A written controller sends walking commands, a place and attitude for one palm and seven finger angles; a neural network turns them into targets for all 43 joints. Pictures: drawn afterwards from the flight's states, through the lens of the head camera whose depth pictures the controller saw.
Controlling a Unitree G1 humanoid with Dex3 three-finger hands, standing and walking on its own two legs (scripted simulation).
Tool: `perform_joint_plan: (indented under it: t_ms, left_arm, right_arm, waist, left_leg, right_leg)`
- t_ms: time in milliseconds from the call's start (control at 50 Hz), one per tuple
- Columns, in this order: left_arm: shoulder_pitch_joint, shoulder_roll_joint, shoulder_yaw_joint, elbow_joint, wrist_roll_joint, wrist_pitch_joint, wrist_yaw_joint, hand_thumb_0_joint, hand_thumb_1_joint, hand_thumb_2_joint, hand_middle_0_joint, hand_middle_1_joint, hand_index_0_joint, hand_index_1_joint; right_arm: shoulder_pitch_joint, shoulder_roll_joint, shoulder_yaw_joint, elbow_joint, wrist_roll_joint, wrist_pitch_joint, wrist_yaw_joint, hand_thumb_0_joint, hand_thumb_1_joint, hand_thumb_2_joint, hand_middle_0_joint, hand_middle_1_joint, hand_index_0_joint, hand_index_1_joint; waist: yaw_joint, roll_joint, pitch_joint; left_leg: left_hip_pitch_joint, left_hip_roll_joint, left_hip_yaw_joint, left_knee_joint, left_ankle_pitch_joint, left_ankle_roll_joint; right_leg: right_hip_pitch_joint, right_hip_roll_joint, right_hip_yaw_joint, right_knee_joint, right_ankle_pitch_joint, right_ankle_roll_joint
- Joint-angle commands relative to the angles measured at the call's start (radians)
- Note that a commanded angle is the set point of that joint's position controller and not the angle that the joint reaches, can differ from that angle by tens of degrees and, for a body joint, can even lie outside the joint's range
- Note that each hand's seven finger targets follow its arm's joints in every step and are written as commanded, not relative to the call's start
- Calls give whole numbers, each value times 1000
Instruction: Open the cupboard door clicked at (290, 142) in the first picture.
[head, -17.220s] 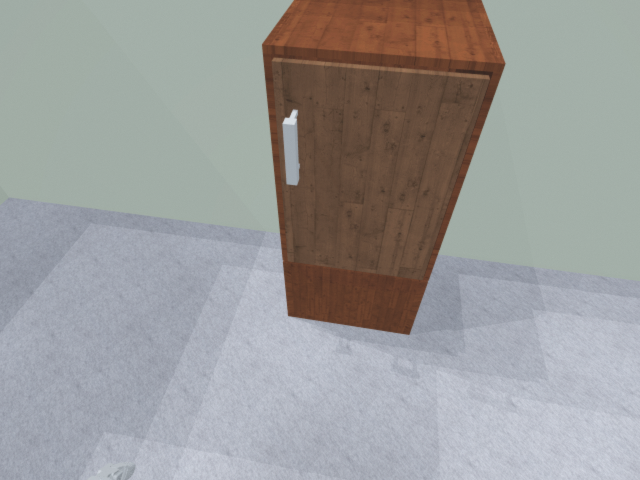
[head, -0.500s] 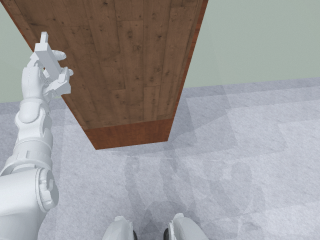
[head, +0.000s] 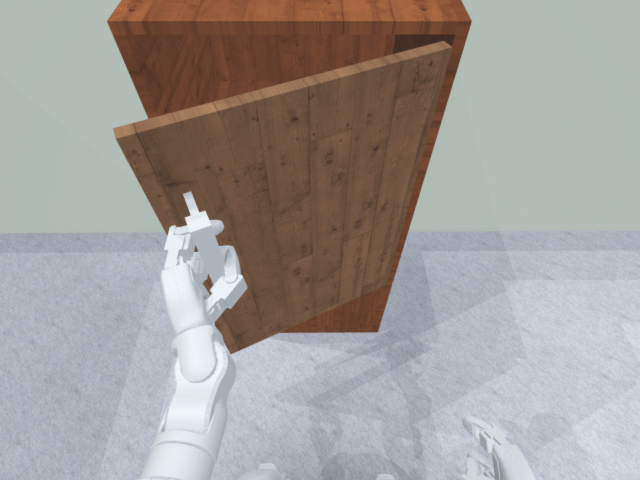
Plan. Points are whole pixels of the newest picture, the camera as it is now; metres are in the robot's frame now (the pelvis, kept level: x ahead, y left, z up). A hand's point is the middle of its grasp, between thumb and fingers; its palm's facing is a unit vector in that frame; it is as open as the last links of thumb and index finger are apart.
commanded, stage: pull the door open along its arc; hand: left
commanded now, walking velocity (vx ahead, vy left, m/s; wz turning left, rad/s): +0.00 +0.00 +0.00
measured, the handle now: (208, 246) +0.39 +0.17 +0.06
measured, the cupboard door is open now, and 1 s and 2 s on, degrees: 26 45 46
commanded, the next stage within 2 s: open thumb and fingers to let go in 0.32 s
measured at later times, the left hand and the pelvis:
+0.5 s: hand (303, 344) +0.27 +0.03 +0.06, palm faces +0.36 -0.93 -0.03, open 6.3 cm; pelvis -0.01 -0.04 +0.00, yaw +3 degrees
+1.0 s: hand (297, 339) +0.27 +0.04 +0.06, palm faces +0.38 -0.93 -0.02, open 13.0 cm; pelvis -0.01 -0.04 +0.00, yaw +3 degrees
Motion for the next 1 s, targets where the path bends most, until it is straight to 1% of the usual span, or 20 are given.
perform_joint_plan:
  t_ms: [0, 20, 40, 100, 160, 220, 300, 320, 360, 400, 460, 500, 560, 620, 680, 700, 800, 840, 960, 980]
  left_arm:
    - [-132, -10, -76, -263, 105, -24, 171, 0, 900, 900, -400, -1350, -400, -1350]
    - [-141, -58, -137, -269, 126, -12, 180, 0, 900, 900, -400, -1350, -400, -1350]
    - [-157, -72, -164, -287, 141, -6, 186, 0, 900, 900, -400, -1350, -400, -1350]
    - [-89, -115, -239, -334, 176, 10, 187, 0, 900, 900, -400, -1350, -400, -1350]
    - [1, -158, -304, -356, 184, 27, 177, 0, 900, 900, -400, -1350, -400, -1350]
    - [108, -194, -353, -437, 171, 30, 168, 0, 900, 900, -400, -1350, -400, -1350]
    - [294, -176, -341, -507, 144, 50, 156, 0, 900, 900, -400, -1350, -400, -1350]
    - [271, -170, -336, -505, 138, 55, 160, 0, 900, 900, -400, -1350, -400, -1350]
    - [211, -149, -306, -474, 139, 64, 177, 0, 900, 900, -400, -1350, -400, -1350]
    - [69, -111, -258, -445, 139, 58, 203, 0, 900, 900, -400, -1350, -400, -1350]
    - [70, -89, -220, -413, 139, 47, 212, 0, 690, 810, -385, -1327, -385, -1327]
    - [78, -112, -236, -409, 140, 45, 208, 0, 550, 750, -375, -1313, -375, -1313]
    - [120, -107, -234, -409, 138, 36, 191, 0, 340, 660, -360, -1290, -360, -1290]
    - [105, -110, -244, -416, 128, 33, 176, 0, 130, 570, -345, -1268, -345, -1268]
    - [107, -100, -236, -407, 127, 25, 168, 0, -80, 480, -330, -1245, -330, -1245]
    - [110, -100, -233, -415, 129, 21, 167, 0, -150, 450, -325, -1237, -325, -1237]
    - [143, -107, -237, -421, 125, 19, 162, 0, -500, 300, -300, -1200, -300, -1200]
    - [138, -103, -234, -431, 126, 17, 164, 0, -500, 300, -300, -1200, -300, -1200]
    - [163, -127, -257, -419, 135, 29, 174, 0, -500, 300, -250, -900, -250, -900]
    - [143, -138, -265, -416, 132, 30, 176, 0, -500, 300, -242, -850, -242, -850]
  right_arm:
    - [0, -106, -43, -116, -12, -34, -11, 0, -900, -900, 200, 300, 200, 300]
    - [-11, -101, -40, -117, -14, -33, -14, 0, -900, -900, 200, 300, 200, 300]
    - [-18, -98, -40, -117, -17, -35, -18, 0, -900, -900, 200, 300, 200, 300]
    - [-35, -83, -36, -128, -21, -39, -31, 0, -900, -900, 200, 300, 200, 300]
    - [-56, -71, -27, -139, -19, -51, -39, 0, -900, -900, 200, 300, 200, 300]
    - [-81, -58, -18, -157, -16, -69, -41, 0, -900, -900, 200, 300, 200, 300]
    - [-105, -47, -4, -178, -11, -83, -43, 0, -900, -900, 200, 300, 200, 300]
    - [-108, -47, -1, -177, -11, -85, -47, 0, -900, -900, 200, 300, 200, 300]
    - [-119, -47, 4, -164, -14, -91, -55, 0, -900, -900, 200, 300, 200, 300]
    - [-138, -48, 7, -141, -20, -95, -64, 0, -900, -900, 200, 300, 200, 300]
    - [-143, -40, 4, -127, -24, -104, -72, 0, -900, -900, 200, 300, 200, 300]
    - [-139, -36, 4, -126, -26, -107, -70, 0, -900, -900, 200, 300, 200, 300]
    - [-117, -39, -6, -126, -25, -107, -71, 0, -900, -900, 200, 300, 200, 300]
    - [-112, -45, -6, -125, -23, -104, -71, 0, -900, -900, 200, 300, 200, 300]
    - [-109, -49, -8, -124, -23, -103, -73, 0, -900, -900, 200, 300, 200, 300]
    - [-111, -47, -10, -124, -22, -102, -73, 0, -900, -900, 200, 300, 200, 300]
    - [-104, -49, -11, -132, -22, -101, -72, 0, -900, -900, 200, 300, 200, 300]
    - [-100, -49, -11, -131, -21, -99, -72, 0, -900, -900, 200, 300, 200, 300]
    - [-98, -50, -9, -144, -18, -100, -70, 0, -900, -900, 200, 300, 200, 300]
    - [-104, -50, -8, -144, -20, -103, -69, 0, -900, -900, 200, 300, 200, 300]
  waist:
    - [2, -71, -286]
    - [-13, -67, -263]
    - [-18, -64, -270]
    - [-18, -79, -261]
    - [-21, -91, -219]
    - [-11, -76, -222]
    - [13, -89, -189]
    - [3, -101, -168]
    - [0, -121, -104]
    - [-15, -127, -74]
    - [4, -134, -103]
    - [10, -113, -145]
    - [11, -143, -192]
    - [0, -140, -178]
    - [-5, -173, -171]
    - [2, -152, -176]
    - [6, -142, -192]
    - [6, -137, -193]
    - [8, -132, -173]
    - [1, -129, -168]
  left_leg:
    - [224, -8, -69, -95, 372, -20]
    - [225, -9, -70, -97, 352, -19]
    - [231, -11, -71, -95, 335, -18]
    - [241, -13, -69, -102, 318, -14]
    - [233, -14, -71, -104, 297, -11]
    - [239, -22, -70, -105, 284, -10]
    - [222, -31, -73, -117, 247, -16]
    - [215, -34, -73, -112, 229, -16]
    - [182, -39, -81, -100, 178, -18]
    - [155, -43, -85, -81, 134, -19]
    - [136, -50, -89, -69, 126, -22]
    - [135, -53, -86, -68, 146, -23]
    - [133, -49, -87, -75, 181, -23]
    - [123, -49, -85, -73, 178, -23]
    - [114, -46, -89, -73, 171, -21]
    - [116, -46, -89, -73, 175, -22]
    - [126, -46, -84, -74, 191, -22]
    - [130, -46, -84, -74, 200, -22]
    - [148, -43, -84, -82, 200, -19]
    - [151, -43, -82, -80, 192, -18]
  right_leg:
    - [168, 9, 3, -96, 402, 11]
    - [157, 7, 3, -103, 390, 10]
    - [153, 5, 4, -107, 376, 9]
    - [179, -2, 11, -128, 380, 6]
    - [189, -7, 20, -151, 381, 5]
    - [220, -19, 26, -164, 403, 10]
    - [266, -33, 46, -196, 418, 20]
    - [256, -38, 57, -211, 407, 26]
    - [220, -49, 87, -248, 306, 30]
    - [171, -62, 118, -269, 206, 36]
    - [199, -82, 168, -293, 181, 41]
    - [226, -90, 174, -275, 250, 45]
    - [279, -92, 169, -251, 374, 53]
    - [279, -99, 175, -246, 418, 62]
    - [277, -99, 175, -246, 404, 64]
    - [276, -98, 174, -242, 401, 60]
    - [279, -93, 155, -224, 442, 59]
    - [278, -91, 152, -218, 454, 57]
    - [237, -68, 103, -203, 394, 41]
    - [220, -67, 100, -204, 378, 44]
